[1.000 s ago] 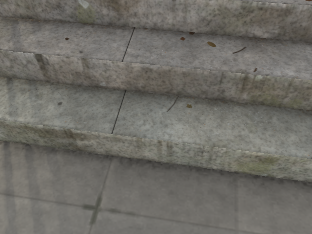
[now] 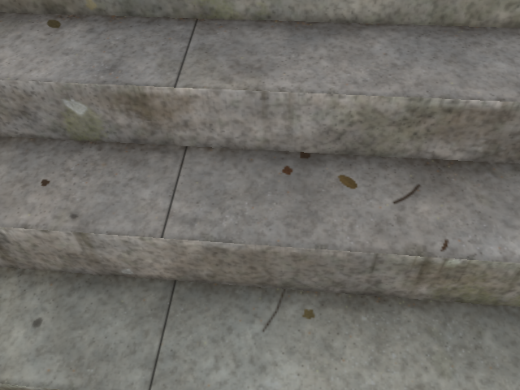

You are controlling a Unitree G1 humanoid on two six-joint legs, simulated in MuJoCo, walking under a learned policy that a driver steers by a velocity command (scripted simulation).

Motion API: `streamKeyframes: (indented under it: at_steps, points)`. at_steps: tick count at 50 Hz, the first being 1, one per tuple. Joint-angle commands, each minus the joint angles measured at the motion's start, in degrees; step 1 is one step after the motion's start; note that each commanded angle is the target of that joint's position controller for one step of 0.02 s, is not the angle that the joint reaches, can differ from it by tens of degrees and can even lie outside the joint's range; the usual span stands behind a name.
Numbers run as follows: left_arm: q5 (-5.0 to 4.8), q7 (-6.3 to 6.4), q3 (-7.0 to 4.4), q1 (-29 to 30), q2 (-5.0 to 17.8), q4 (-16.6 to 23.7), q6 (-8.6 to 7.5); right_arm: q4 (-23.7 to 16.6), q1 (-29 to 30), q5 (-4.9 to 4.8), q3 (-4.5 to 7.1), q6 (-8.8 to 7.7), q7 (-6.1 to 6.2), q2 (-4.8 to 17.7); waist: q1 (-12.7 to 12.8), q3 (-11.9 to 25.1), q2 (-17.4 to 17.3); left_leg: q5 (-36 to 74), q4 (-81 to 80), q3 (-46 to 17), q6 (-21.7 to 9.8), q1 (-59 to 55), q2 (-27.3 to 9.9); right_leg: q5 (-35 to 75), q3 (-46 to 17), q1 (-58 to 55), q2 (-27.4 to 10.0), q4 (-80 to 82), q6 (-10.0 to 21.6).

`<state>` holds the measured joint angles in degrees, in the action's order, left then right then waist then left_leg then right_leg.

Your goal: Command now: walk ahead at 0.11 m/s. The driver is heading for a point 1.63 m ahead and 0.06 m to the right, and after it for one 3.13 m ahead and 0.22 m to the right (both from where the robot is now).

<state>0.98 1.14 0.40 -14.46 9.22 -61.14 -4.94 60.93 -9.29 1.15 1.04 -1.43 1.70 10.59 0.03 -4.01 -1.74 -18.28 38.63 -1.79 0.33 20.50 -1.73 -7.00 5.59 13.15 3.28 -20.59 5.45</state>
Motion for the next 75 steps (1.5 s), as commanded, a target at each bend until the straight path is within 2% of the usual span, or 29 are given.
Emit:
streamKeyframes:
  at_steps: [1,2,3,4,5,7,8,9,13,20,35,56,58,60,64,66,69,70,71,72,73,74,75]
  points:
    - [-0.47,0.22,-0.85,1.3,6.9,2.6,0.34,2.2,-8.4,-0.06,-0.21,1.39,0.45,2.1,-2.5,8.2,7.7,5.0,-7.2,1.8,-0.1,-14.5,0.0,8.5,-9.3,4.8,-14.4,6.0,3.9]
    - [-0.7,0.23,-0.85,1.6,6.8,2.7,0.82,2.3,-7.6,0.25,-0.44,1.35,0.45,2.2,-2.8,6.1,6.3,8.5,-12.2,1.3,-0.5,-16.5,-0.4,-3.8,-10.2,7.6,-13.4,7.1,2.3]
    - [-0.6,0.23,-0.75,0.8,6.3,2.5,1.18,2.1,-6.2,0.61,-0.57,1.05,0.5,3.2,-2.1,3.6,4.2,11.2,-16.1,-1.2,-0.8,-17.5,-2.3,-13.1,-11.3,9.8,-12.4,8.4,0.2]
    - [-0.48,0.2,-0.82,0.1,6.2,2.5,1.46,1.8,-6.2,0.79,-0.54,0.46,0.63,4.7,-1.4,2.0,3.1,11.7,-18.7,-4.2,-1.1,-17.5,-5.4,-16.8,-11.7,10.3,-11.0,8.5,-1.5]
    - [-0.98,0.22,-0.83,-4.5,4.8,1.4,2.11,2.4,-4.9,-0.2,0.03,0.21,0.56,7.0,1.6,-0.3,-1.8,7.3,-18.6,-5.5,-2.4,-10.8,-5.4,-14.8,-10.0,7.1,-8.0,9.5,-2.6]
    - [-0.6,0.54,-1.23,-4.4,5.8,0.4,2.62,3.1,-5.5,-0.74,-0.66,-0.43,0.17,3.3,0.8,-1.2,-2.6,4.9,-21.2,-4.7,-1.4,-4.8,-4.2,-8.2,-9.1,-1.0,-8.0,6.3,-2.5]
    - [-0.51,0.58,-1.27,-4.6,5.7,0.1,2.6,3.4,-5.5,-0.83,-0.67,-0.6,0.21,3.1,0.9,-0.2,-2.8,6.0,-21.8,-4.5,-1.2,-5.3,-3.9,-6.4,-9.0,-2.5,-8.3,5.7,-2.5]
    - [-0.47,0.57,-1.44,-4.4,6.0,0.0,2.53,3.5,-5.8,-0.91,-0.73,-0.74,0.4,2.9,0.9,0.2,-2.6,7.0,-22.0,-4.4,-1.2,-6.1,-3.8,-5.5,-9.0,-2.9,-8.4,5.5,-2.4]
    - [-0.58,0.75,-1.25,-4.0,4.7,-0.9,2.14,4.0,-6.8,-0.93,-0.7,-0.84,0.68,3.0,0.6,0.7,0.2,8.8,-22.1,-4.5,-1.7,-7.7,-4.1,-4.2,-8.9,-3.2,-8.6,5.5,-2.4]
    - [-0.59,1.1,-1.16,-4.3,4.4,-2.1,2.24,4.6,-8.3,-1.0,-0.83,-0.79,0.82,3.1,0.2,1.2,1.5,10.5,-22.0,-4.3,-2.1,-8.8,-4.0,-2.4,-8.7,-4.1,-8.8,5.0,-2.6]
    - [-0.62,1.47,-0.94,-5.8,3.8,-3.5,2.5,5.1,-9.8,-0.79,-1.21,-0.35,1.0,2.2,0.2,0.3,1.2,11.9,-21.6,-3.9,-2.3,-9.6,-3.7,-0.7,-8.8,-4.2,-9.1,4.5,-2.6]
    - [-0.58,1.65,-1.04,-6.6,3.2,-4.0,2.41,5.1,-10.4,-0.83,-1.11,-0.18,1.07,2.1,0.0,-0.1,1.6,11.9,-21.4,-3.7,-2.2,-10.0,-3.6,0.4,-9.1,-4.7,-9.1,4.7,-2.4]
    - [-0.46,1.63,-0.87,-6.3,2.8,-3.8,2.44,5.0,-10.1,-0.65,-1.29,-0.12,1.06,1.6,0.2,0.7,1.8,7.6,-22.5,-3.5,-2.1,-10.4,-2.8,-5.7,-9.2,-4.9,-8.4,6.3,-2.5]
    - [-0.25,1.65,-1.21,-5.6,3.9,-3.5,2.59,4.4,-9.5,-0.36,-1.02,-0.07,1.04,2.3,0.2,-0.4,2.4,4.7,-22.1,-2.7,-2.3,-9.8,-1.8,-11.0,-9.6,-3.8,-8.0,7.3,-2.2]
    - [-0.41,1.51,-2.06,-5.9,5.0,-2.9,2.64,3.3,-9.7,-0.14,-0.9,-0.55,0.78,1.5,0.4,-2.0,4.0,-1.2,-17.9,-0.4,-3.1,-6.9,0.6,-19.9,-11.4,-3.1,-8.3,7.9,0.1]
    - [-0.21,1.23,-2.56,-5.6,5.8,-1.9,2.65,2.6,-9.4,0.32,-0.83,-0.82,0.4,1.0,0.6,-3.5,4.9,-4.5,-14.5,1.0,-3.8,-3.4,1.5,-25.3,-13.9,-2.9,-9.8,8.1,2.1]
    - [-0.16,0.89,-3.19,-6.6,6.6,-1.3,2.22,1.4,-9.6,0.76,-0.87,-1.76,-0.17,0.3,0.6,-4.5,5.1,-4.5,-11.6,1.7,-4.9,-0.6,1.6,-25.3,-17.3,-3.7,-13.0,7.8,4.7]
    - [-0.1,0.82,-3.15,-5.5,6.3,-0.6,2.11,1.2,-10.2,0.92,-0.98,-2.1,-0.27,-0.2,0.0,-5.0,4.7,-3.0,-11.4,1.8,-5.4,-1.2,1.4,-19.2,-16.5,-3.1,-13.1,5.7,5.0]
    - [-0.15,0.7,-3.17,-4.5,6.1,0.0,1.81,1.4,-11.8,0.77,-0.87,-2.51,-0.3,-0.1,-0.8,-4.0,3.6,-1.6,-12.4,1.0,-6.0,-3.2,1.2,-12.9,-14.8,-3.0,-12.2,3.1,4.8]
    - [-0.27,0.55,-3.1,-3.4,5.6,0.7,1.38,1.7,-13.4,0.46,-0.57,-2.94,-0.23,0.7,-1.4,-3.0,1.5,1.2,-14.2,-0.9,-6.6,-6.3,0.4,-6.1,-11.8,-2.0,-10.3,-0.7,4.0]
    - [-0.59,0.49,-2.9,-1.9,4.5,1.5,1.08,1.2,-13.6,0.07,-0.07,-3.35,0.0,2.5,-1.5,-1.7,-2.0,9.3,-16.0,-4.5,-7.5,-10.5,-1.7,1.5,-7.3,0.0,-7.0,-6.3,2.6]
    - [-0.46,0.43,-2.68,-1.1,3.8,2.4,0.59,1.5,-15.5,-0.35,0.78,-3.55,0.27,4.9,-1.8,0.1,-6.9,18.8,-18.0,-9.7,-8.9,-16.5,-5.1,1.2,-3.4,4.5,-4.3,-13.2,1.0]
    - [-0.01,0.35,-2.51,-1.1,3.5,2.9,0.33,2.3,-19.1,-0.4,1.48,-3.4,0.49,6.6,-2.9,1.7,-10.7,27.7,-19.9,-16.1,-11.7,-23.8,-10.3,-7.4,-1.0,11.7,-2.4,-19.8,-0.3]
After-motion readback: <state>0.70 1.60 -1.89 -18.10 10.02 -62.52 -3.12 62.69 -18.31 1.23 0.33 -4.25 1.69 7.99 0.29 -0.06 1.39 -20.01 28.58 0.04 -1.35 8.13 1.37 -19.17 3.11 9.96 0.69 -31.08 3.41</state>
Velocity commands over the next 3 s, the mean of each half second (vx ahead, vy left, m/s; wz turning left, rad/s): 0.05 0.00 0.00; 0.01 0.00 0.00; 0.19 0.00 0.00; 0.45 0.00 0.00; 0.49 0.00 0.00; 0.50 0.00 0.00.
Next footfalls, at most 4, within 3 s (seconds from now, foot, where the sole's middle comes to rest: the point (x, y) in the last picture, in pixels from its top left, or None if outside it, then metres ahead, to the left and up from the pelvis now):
0.08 left None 0.08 0.14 -0.78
1.76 right None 0.23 -0.07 -0.78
2.22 left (225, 353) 0.49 0.13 -0.59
2.76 right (292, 201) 0.77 -0.03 -0.41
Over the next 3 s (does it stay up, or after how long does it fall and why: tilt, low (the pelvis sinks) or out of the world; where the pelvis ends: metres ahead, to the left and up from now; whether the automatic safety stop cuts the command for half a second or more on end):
stays up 0.73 0.03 0.33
